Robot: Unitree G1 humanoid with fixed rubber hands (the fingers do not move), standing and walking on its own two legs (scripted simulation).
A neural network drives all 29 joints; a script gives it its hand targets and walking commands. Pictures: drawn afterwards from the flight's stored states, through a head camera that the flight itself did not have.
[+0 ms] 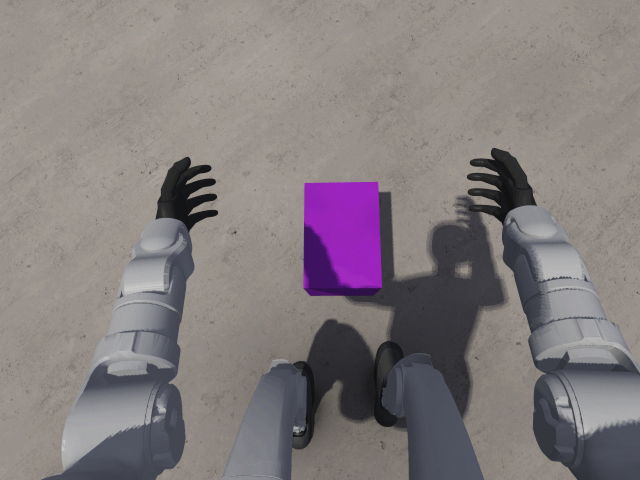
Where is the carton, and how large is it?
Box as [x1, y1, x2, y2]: [303, 182, 381, 295]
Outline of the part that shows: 304,183 304,289 310,295 374,294 381,287 377,182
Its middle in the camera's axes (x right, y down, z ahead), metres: +0.05 +0.01 +0.97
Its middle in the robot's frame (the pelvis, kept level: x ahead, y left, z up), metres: +0.50 +0.01 -0.57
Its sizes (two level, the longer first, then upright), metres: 0.246 0.172 0.214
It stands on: the floor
